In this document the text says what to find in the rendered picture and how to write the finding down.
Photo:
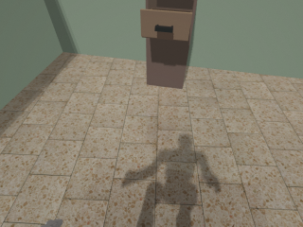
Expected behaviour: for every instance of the handle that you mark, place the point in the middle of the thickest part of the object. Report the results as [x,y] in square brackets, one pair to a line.
[159,28]

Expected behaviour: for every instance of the drawer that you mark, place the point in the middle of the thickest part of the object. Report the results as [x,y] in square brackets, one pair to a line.
[179,19]

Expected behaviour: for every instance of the cabinet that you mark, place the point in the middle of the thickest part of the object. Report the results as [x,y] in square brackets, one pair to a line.
[166,60]

